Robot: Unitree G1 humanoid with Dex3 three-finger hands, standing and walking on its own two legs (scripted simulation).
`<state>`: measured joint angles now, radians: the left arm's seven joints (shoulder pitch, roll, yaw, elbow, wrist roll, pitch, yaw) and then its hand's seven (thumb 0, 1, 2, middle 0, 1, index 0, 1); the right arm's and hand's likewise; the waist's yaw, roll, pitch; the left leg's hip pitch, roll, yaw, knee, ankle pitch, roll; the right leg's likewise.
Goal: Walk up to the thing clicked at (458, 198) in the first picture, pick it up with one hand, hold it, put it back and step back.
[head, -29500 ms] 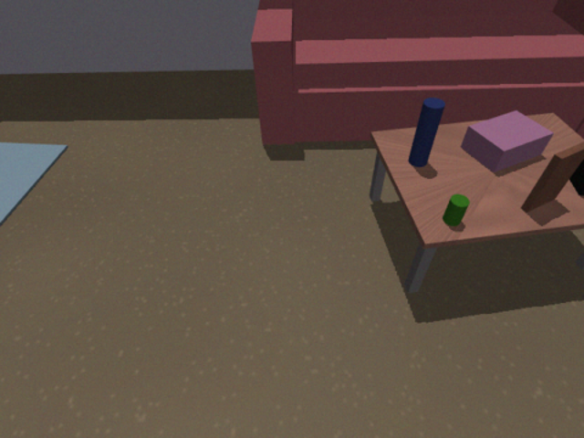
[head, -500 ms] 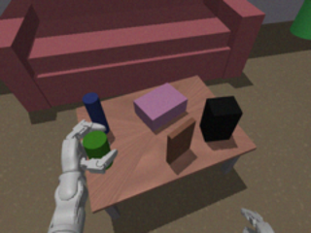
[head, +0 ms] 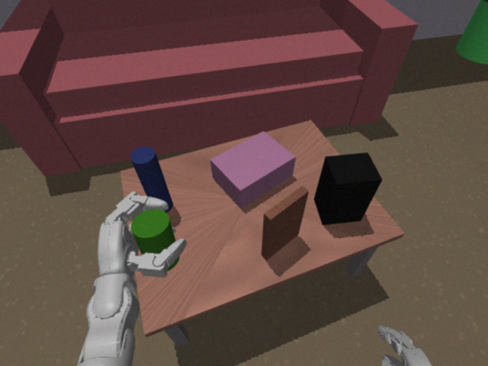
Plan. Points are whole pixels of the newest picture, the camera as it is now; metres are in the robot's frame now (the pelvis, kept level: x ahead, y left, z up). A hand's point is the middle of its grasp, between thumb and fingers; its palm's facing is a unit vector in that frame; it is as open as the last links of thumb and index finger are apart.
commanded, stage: crouch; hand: left
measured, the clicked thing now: (157, 241) +0.32 +0.17 +0.05
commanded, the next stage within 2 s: lower in 1.22 s
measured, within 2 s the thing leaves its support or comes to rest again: neither
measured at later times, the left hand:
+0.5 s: hand (162, 246) +0.38 +0.19 -0.08, palm faces +0.13 -0.99 +0.00, open 8.9 cm
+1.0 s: hand (168, 250) +0.41 +0.21 -0.17, palm faces +0.12 -0.99 -0.01, open 8.9 cm
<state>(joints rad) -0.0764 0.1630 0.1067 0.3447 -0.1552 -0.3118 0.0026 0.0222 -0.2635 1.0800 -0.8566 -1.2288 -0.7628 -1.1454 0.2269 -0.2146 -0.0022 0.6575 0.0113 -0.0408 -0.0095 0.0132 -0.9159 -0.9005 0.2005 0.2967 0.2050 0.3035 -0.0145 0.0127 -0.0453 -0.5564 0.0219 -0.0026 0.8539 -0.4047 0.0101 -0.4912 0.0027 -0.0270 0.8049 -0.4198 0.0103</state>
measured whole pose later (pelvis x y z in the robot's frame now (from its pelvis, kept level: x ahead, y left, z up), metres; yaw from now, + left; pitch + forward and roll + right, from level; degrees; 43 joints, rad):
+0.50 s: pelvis -0.03 +0.00 -0.09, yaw -1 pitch +23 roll -3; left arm -0.45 0.30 0.29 0.83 -0.17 -0.60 -0.11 0.02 -0.28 1.09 -0.89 -1.18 -0.80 -1.10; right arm 0.22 -0.25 -0.01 0.67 -0.02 -0.06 0.03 0.01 -0.90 -0.90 0.20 0.30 0.21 0.30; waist -0.08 -0.01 -0.14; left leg -1.20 0.03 -0.03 1.35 -0.55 0.00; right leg -1.14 0.01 -0.05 1.31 -0.58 0.00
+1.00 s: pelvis -0.05 +0.00 -0.17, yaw -3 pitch +31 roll -5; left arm -0.67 0.40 0.39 0.99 -0.11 -0.59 -0.15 0.02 -0.29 1.09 -0.90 -1.17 -0.81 -1.09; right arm 0.19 -0.24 0.01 0.70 -0.04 0.00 0.05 0.01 -0.92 -0.90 0.20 0.30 0.21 0.30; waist -0.11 0.00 -0.18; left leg -1.59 0.04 -0.06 1.66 -0.61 0.01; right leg -1.51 0.02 -0.07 1.61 -0.63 0.00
